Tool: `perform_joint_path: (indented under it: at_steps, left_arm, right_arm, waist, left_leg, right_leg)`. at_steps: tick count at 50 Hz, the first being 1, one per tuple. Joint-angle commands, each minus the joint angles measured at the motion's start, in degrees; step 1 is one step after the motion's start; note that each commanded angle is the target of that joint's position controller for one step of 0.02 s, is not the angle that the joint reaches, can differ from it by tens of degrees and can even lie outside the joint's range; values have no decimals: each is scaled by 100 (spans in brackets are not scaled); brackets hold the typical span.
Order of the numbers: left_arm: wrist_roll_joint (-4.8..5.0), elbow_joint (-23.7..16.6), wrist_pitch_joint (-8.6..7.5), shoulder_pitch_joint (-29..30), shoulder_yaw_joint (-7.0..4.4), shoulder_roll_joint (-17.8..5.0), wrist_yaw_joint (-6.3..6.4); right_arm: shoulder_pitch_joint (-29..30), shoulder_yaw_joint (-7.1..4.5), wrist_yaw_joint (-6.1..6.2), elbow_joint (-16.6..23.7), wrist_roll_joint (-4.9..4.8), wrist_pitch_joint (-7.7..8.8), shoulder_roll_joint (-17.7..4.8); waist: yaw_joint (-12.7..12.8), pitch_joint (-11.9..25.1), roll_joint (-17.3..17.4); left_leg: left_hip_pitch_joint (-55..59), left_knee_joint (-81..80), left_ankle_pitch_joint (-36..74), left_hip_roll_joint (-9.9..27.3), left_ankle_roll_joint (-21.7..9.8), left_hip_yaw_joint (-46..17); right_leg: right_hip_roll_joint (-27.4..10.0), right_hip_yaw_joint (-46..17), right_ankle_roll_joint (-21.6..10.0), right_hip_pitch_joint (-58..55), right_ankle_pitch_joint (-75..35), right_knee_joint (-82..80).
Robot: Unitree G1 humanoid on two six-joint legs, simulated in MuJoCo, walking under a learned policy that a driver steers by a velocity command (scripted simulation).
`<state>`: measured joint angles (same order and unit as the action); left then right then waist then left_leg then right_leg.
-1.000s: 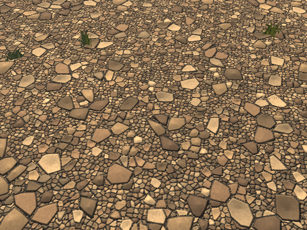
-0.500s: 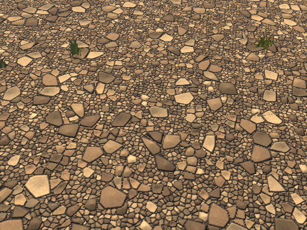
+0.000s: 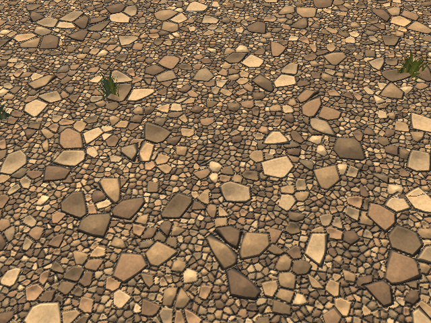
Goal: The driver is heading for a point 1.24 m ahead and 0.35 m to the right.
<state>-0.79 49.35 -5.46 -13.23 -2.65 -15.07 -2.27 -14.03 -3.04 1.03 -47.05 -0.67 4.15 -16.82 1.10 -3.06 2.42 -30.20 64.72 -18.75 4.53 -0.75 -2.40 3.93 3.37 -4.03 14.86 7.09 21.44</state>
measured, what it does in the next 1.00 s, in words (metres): walks ahead, turning right: left foot, then right foot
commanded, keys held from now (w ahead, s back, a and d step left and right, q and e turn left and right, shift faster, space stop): no key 0.08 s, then e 0.82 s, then no key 0.08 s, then w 0.02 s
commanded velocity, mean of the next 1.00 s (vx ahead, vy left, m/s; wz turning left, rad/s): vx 0.07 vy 0.00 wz -0.40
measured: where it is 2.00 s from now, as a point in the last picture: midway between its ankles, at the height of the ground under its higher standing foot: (312, 305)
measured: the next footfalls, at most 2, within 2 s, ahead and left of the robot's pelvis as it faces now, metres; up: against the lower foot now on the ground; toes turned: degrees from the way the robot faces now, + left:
left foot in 0.28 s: +0.25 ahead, +0.13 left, +0.00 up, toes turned -5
right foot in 0.66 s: +0.15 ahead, -0.11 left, +0.00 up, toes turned -20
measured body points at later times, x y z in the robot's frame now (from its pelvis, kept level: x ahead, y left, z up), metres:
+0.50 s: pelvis +0.13 +0.03 +0.00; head +0.17 +0.03 +0.45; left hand +0.28 +0.30 -0.13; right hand +0.24 -0.27 -0.10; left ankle +0.21 +0.13 -0.74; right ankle +0.10 -0.10 -0.68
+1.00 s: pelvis +0.13 -0.02 +0.00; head +0.15 -0.06 +0.45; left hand +0.38 +0.18 -0.08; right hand +0.14 -0.35 -0.12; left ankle +0.23 +0.12 -0.69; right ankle +0.11 -0.10 -0.74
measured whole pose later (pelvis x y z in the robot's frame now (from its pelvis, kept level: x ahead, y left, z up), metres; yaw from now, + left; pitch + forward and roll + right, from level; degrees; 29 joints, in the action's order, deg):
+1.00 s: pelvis +0.13 -0.02 +0.00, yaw -27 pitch +2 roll +2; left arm 0.3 40.4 1.2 -11.4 -3.8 -16.7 2.2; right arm -5.0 -5.2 2.5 -47.5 -0.2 -0.3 -17.8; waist 0.5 -1.8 1.2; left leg -27.6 48.4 -17.9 -0.2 4.8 -4.0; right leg 3.8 -6.7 -3.6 15.6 11.0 25.0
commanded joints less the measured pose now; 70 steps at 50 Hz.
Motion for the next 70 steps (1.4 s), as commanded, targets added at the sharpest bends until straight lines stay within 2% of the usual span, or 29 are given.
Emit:
perform_joint_path:
  at_steps: [1, 5, 9, 13, 14, 15, 16, 17, 19, 21, 25, 29, 32, 33, 34, 35, 36, 38, 41, 49, 54, 57, 58, 59, 60, 61, 62, 65, 70]
  left_arm:
    - [-10, -263, -153, 381, -127, -704, 44]
    - [24, -88, 1, 154, -136, -851, 162]
    - [133, 86, 203, -127, -206, -1124, 204]
    - [244, 7, 373, -16, -206, -987, 305]
    - [142, -140, 346, -63, -122, -721, 315]
    - [55, -149, 296, -621, -25, -306, 297]
    - [175, -162, 315, -634, -72, -598, 306]
    - [261, -173, 399, -442, -223, -996, 323]
    - [246, -211, 653, -270, -292, -930, 419]
    - [208, -307, 837, -282, -276, -721, 453]
    - [173, -596, 877, -80, -232, -550, 382]
    - [161, -812, 882, 71, -275, -701, 241]
    - [133, -721, 909, -314, -370, -755, 171]
    - [98, -696, 914, -473, -448, -941, 209]
    - [97, -830, 913, -557, -597, -1618, 340]
    - [-103, -1012, 789, -467, -581, -1834, 299]
    - [-157, -1039, 646, -287, -541, -1637, 269]
    - [63, -1129, 530, 282, -456, -1270, 324]
    - [110, -1174, 547, 275, -346, -1027, 414]
    - [83, -1224, 623, 139, -368, -1129, 482]
    - [110, -1065, 597, 25, -296, -1079, 385]
    - [132, -1011, 556, 116, -218, -976, 367]
    - [113, -1034, 512, 183, -158, -799, 360]
    - [84, -1120, 454, 343, -52, -442, 338]
    - [173, -1384, 349, 415, -69, -433, 331]
    - [211, -1418, 265, 715, -206, -959, 352]
    - [259, -1337, 213, 621, -266, -1064, 314]
    - [158, -1290, 137, 704, -243, -791, 204]
    - [156, -1475, 63, 1282, -75, -268, 93]
  right_arm:
    - [-628, -64, 60, 153, 99, -97, -215]
    - [192, 18, 10, 305, 117, -89, -107]
    - [813, -48, 23, 514, 92, -110, -373]
    - [424, -185, 53, 427, 139, -34, -686]
    - [112, -265, 109, 413, 230, -20, -1026]
    - [-10, -335, 173, 450, 257, -122, -1318]
    - [-175, -263, 163, 456, 207, -216, -925]
    - [-9, -176, 149, 539, 182, -242, -676]
    - [670, -129, 158, 648, 127, -274, -531]
    - [985, -149, 155, 609, 193, -306, -596]
    - [1120, -200, 206, 505, 187, -325, -695]
    - [1053, -279, 189, 376, 103, -366, -926]
    - [1089, -294, 163, 269, -49, -430, -896]
    - [806, -261, 131, 129, -43, -461, -688]
    - [702, -164, 74, 249, 200, -483, -306]
    - [1367, -208, 128, 547, 212, -452, -431]
    - [1530, -268, 164, 568, 117, -457, -606]
    - [1179, -348, 253, 321, 100, -479, -681]
    - [1004, -372, 248, 282, 106, -432, -618]
    - [1147, -265, 125, 320, 36, -371, -472]
    - [1190, -219, -62, 361, -40, -179, -537]
    - [670, -197, -156, 116, -57, 42, -440]
    - [330, -216, -141, 2, -18, 93, -523]
    - [-291, -251, -113, -133, 61, 125, -765]
    - [-632, -406, -134, -298, 123, 118, -1415]
    - [-561, -379, -152, -249, 102, 161, -1171]
    - [-375, -288, -118, -180, 50, 186, -866]
    - [-301, -186, -74, -124, -10, 160, -644]
    - [-567, -179, -53, -186, -3, 86, -746]
  waist:
    - [-401, 460, -568]
    - [-97, 570, -550]
    - [88, 489, -609]
    - [-233, 607, -588]
    - [-247, 1107, -127]
    - [-40, 1552, 1093]
    - [-294, 1937, 1305]
    - [-290, 1682, 711]
    - [-90, 1104, 420]
    - [42, 769, 594]
    - [-13, 834, 663]
    - [-80, 980, 651]
    - [165, 915, 465]
    - [166, 732, -83]
    - [-41, 583, -1922]
    - [232, 610, -1916]
    - [211, 593, -1305]
    - [-96, 554, -875]
    - [-173, 773, -961]
    - [51, 744, -1081]
    - [203, 416, -1191]
    - [-135, 314, -918]
    - [-280, 429, -771]
    - [-469, 615, -77]
    - [-380, 409, 1119]
    - [-541, -127, 793]
    - [-434, -292, 576]
    - [-403, -254, 511]
    - [-613, -145, 459]
  left_leg:
    - [181, -609, 441, 228, 192, -90]
    - [540, -2298, 1820, 48, 214, 85]
    - [467, -3059, 1672, -208, 234, -39]
    - [1363, -4290, 2235, -249, -23, -67]
    - [2391, -4112, 3876, 499, -325, -637]
    - [3832, -3798, 5685, 1686, -1188, -1636]
    - [3872, -4047, 5229, 2189, -1712, -2291]
    - [3535, -4214, 4323, 1907, -1599, -1966]
    - [2687, -4509, 2872, 1437, -1232, -1189]
    - [1794, -4865, 2084, 1154, -1158, -617]
    - [1610, -4970, 2054, 1178, -1228, -20]
    - [1892, -4807, 2078, 1441, -1170, 101]
    - [1631, -4197, 1324, 1262, -679, 451]
    - [1130, -3450, 625, 938, -241, 807]
    - [-355, -1591, -1291, 111, 437, 1430]
    - [-913, -479, -2070, -458, 500, 437]
    - [-963, -28, -1650, -347, 389, 37]
    - [-976, -57, -686, -207, 299, -144]
    - [-671, 47, -92, -354, 397, -158]
    - [-25, -1819, 72, -406, 591, -193]
    - [715, -2848, -203, -464, 319, 100]
    - [1834, -4219, 498, -529, -46, 288]
    - [2503, -4345, 544, -246, -187, 25]
    - [3243, -4638, 181, 619, -481, -930]
    - [3542, -5228, -835, 1508, -1247, -2733]
    - [3351, -5487, -1542, 1882, -1607, -3329]
    - [3358, -5506, -1686, 1651, -1459, -2957]
    - [3468, -5666, -588, 1148, -1063, -1917]
    - [2813, -5751, 1246, 618, -950, -616]
  right_leg:
    - [-1580, -916, -1075, 29, -3622, -973]
    - [-1247, -458, -811, -100, -3435, -899]
    - [-1429, -964, -808, -635, -2789, -526]
    - [-1180, -1471, -418, -698, -1723, 482]
    - [-795, -1260, -145, -199, -945, 1254]
    - [-15, -731, 246, 1254, 1987, 2569]
    - [78, -633, 463, 1812, 3534, 3748]
    - [-170, -798, 547, 1987, 3281, 4444]
    - [-494, -763, 756, 2101, 2511, 4599]
    - [-537, -522, 881, 1604, 1996, 4323]
    - [-672, -314, 813, 1046, 1526, 3256]
    - [-683, -123, 569, 564, 1333, 2342]
    - [-435, 121, 181, -290, 580, 1023]
    - [-552, -338, -68, -715, 35, 355]
    - [-2054, -2446, -725, -1349, -1690, -125]
    - [-2629, -3413, -1642, -737, -1699, -442]
    - [-2346, -3032, -1514, -626, -1087, -546]
    - [-1819, -2374, -855, -648, -510, -435]
    - [-1582, -2125, -799, -695, -1177, -326]
    - [-1489, -2364, -884, -858, -828, -213]
    - [-1418, -2892, -954, -320, 2132, -649]
    - [-1151, -2891, -742, 77, 2447, -410]
    - [-942, -2720, -555, 455, 2360, -52]
    - [-481, -2049, -237, 1132, 2346, 1239]
    - [248, -951, 45, 2365, 2503, 2324]
    - [-124, -1050, 162, 3119, 2637, 3202]
    - [-338, -1191, 169, 3341, 2165, 3561]
    - [-734, -833, 307, 3467, 1076, 3524]
    - [-679, -245, 527, 2415, -75, 2065]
